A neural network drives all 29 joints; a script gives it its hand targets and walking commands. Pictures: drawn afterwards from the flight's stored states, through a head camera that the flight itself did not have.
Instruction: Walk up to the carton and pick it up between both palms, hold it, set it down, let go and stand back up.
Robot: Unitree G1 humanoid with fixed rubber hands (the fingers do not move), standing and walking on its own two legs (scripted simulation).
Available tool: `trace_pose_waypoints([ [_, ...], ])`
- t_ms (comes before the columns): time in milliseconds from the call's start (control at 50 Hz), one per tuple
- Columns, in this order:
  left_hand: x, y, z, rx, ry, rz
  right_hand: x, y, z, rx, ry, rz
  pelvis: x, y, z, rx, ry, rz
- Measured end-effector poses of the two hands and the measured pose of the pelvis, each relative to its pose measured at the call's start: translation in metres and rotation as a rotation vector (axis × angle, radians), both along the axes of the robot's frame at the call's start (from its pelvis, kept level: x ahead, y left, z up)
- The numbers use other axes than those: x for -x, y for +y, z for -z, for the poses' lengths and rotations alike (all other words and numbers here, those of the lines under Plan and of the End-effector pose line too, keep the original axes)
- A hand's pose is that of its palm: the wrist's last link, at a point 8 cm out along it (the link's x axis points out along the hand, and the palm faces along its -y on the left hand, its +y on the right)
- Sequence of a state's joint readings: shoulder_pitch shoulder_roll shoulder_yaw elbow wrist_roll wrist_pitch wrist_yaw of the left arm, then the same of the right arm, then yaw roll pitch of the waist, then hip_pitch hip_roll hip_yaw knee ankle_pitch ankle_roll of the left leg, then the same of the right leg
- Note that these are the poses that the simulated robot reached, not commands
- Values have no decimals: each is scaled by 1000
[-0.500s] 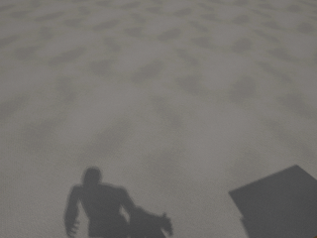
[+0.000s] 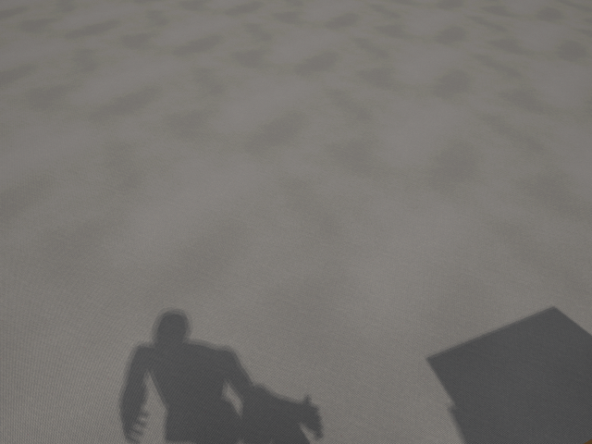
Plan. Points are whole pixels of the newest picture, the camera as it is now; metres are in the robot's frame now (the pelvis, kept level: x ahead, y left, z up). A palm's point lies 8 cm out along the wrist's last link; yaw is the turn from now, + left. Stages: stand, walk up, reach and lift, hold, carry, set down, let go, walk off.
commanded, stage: walk up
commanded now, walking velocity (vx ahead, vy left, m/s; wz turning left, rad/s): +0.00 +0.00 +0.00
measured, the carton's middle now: out of the picture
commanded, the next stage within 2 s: none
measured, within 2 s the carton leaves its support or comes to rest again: neither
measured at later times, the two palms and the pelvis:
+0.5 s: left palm out of the picture +0.13 +0.20 -0.10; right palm out of the picture -0.02 -0.40 -0.13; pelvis -0.05 -0.07 -0.01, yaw -18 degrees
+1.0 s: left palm out of the picture +0.14 +0.05 -0.14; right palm out of the picture -0.19 -0.45 -0.10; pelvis -0.10 -0.13 -0.02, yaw -33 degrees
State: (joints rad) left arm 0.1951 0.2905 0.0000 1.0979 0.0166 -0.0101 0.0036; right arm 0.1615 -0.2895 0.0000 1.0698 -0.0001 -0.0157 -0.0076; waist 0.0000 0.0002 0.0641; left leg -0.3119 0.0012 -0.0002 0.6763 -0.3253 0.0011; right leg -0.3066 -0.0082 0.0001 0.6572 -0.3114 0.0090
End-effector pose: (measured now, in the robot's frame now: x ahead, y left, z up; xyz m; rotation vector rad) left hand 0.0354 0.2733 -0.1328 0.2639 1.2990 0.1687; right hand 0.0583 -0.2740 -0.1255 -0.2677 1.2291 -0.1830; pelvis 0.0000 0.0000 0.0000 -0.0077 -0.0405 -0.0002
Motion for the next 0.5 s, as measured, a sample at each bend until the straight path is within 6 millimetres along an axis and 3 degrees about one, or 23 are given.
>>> trace_pose_waypoints([
  [80,-2,0,0,4,2,9,0,0,0,2,-2,1,1,1,0,1,0,3],
  [160,-19,1,-6,-1,-13,88,-3,-7,-3,15,-54,17,9,0,1,-8,-6,44],
  [280,-54,-5,-21,-55,-29,258,7,-37,-9,38,-142,80,23,-18,3,-21,-4,146],
  [380,-81,-33,-32,-93,-53,378,31,-82,-2,59,-166,137,33,-45,10,-53,1,228],
  [500,-94,-76,-35,-99,-50,480,75,-124,1,91,-119,213,45,-73,9,-38,-21,314],
])
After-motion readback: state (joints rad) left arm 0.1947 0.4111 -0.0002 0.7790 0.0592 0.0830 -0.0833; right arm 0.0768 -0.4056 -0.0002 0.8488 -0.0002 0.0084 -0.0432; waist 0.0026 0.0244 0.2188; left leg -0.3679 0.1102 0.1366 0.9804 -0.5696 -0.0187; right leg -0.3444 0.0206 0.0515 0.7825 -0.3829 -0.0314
